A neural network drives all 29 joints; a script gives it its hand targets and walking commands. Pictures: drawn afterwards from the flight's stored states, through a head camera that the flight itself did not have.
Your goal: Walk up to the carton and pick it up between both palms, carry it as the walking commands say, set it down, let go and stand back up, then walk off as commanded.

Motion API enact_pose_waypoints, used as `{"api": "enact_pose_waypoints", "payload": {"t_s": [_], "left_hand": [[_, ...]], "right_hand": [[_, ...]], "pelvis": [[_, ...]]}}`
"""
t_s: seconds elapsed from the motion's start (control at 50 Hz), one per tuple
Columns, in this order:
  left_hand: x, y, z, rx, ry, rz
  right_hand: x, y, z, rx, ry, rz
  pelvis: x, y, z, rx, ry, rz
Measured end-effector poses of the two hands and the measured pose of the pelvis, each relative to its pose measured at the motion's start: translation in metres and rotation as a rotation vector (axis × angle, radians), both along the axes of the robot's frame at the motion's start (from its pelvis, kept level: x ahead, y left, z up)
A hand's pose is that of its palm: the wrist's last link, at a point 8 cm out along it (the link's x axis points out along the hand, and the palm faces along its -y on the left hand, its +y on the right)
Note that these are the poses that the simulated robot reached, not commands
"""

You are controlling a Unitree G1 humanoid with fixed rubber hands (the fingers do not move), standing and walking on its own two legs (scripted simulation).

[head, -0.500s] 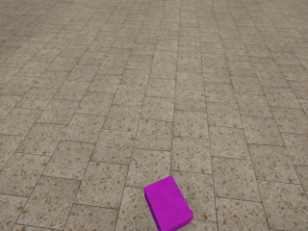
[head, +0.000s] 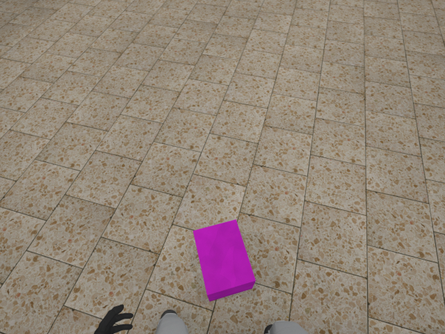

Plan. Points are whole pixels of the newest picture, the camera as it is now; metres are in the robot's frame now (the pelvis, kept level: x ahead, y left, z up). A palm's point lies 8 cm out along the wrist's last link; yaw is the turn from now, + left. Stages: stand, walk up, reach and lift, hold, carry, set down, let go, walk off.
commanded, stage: walk up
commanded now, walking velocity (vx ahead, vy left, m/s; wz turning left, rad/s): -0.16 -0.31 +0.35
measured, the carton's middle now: (222, 260) +0.41 +0.00 -0.67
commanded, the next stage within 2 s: stand in 1.54 s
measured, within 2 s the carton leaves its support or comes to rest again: neither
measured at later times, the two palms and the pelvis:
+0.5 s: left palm out of the picture -0.07 +0.19 -0.11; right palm out of the picture +0.03 -0.33 -0.11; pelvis -0.05 -0.07 +0.02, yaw +9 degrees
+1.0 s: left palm out of the picture -0.06 +0.21 -0.13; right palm out of the picture +0.02 -0.24 -0.11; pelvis -0.04 -0.02 +0.02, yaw +8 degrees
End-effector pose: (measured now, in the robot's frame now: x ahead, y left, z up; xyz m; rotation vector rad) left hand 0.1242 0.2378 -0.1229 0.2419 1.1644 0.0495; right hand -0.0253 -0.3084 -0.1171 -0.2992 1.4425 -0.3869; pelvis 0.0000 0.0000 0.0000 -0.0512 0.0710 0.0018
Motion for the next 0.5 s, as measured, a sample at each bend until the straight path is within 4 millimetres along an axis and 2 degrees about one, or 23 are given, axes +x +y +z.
{"api": "enact_pose_waypoints", "payload": {"t_s": [0.04, 0.12, 0.18, 0.26, 0.32, 0.36, 0.44, 0.5], "left_hand": [[-0.023, -0.012, 0.010, 0.020, -0.002, 0.042], [-0.064, -0.027, 0.027, 0.065, 0.007, 0.124], [-0.078, -0.035, 0.032, 0.090, -0.018, 0.167], [-0.087, -0.046, 0.032, 0.088, -0.083, 0.224], [-0.105, -0.053, 0.026, 0.071, -0.080, 0.250], [-0.124, -0.056, 0.021, 0.057, -0.050, 0.274], [-0.172, -0.053, 0.009, 0.032, 0.042, 0.337], [-0.194, -0.048, 0.010, 0.039, 0.083, 0.358]], "right_hand": [[0.022, -0.011, -0.007, 0.027, -0.034, 0.044], [0.072, -0.019, -0.008, 0.098, -0.143, 0.122], [0.098, -0.023, -0.004, 0.128, -0.223, 0.167], [0.112, -0.024, 0.003, 0.160, -0.269, 0.208], [0.113, -0.021, 0.006, 0.171, -0.268, 0.224], [0.108, -0.019, 0.009, 0.172, -0.257, 0.228], [0.077, -0.017, 0.011, 0.159, -0.193, 0.231], [0.051, -0.020, 0.009, 0.151, -0.116, 0.228]], "pelvis": [[-0.005, -0.016, 0.004, 0.040, -0.010, 0.013], [-0.011, -0.039, 0.013, 0.076, -0.020, 0.047], [-0.015, -0.053, 0.015, 0.073, -0.018, 0.070], [-0.021, -0.068, 0.015, 0.066, -0.020, 0.103], [-0.027, -0.073, 0.016, 0.066, -0.025, 0.122], [-0.033, -0.075, 0.017, 0.067, -0.030, 0.133], [-0.045, -0.072, 0.018, 0.063, -0.044, 0.149], [-0.047, -0.069, 0.019, 0.061, -0.052, 0.158]]}}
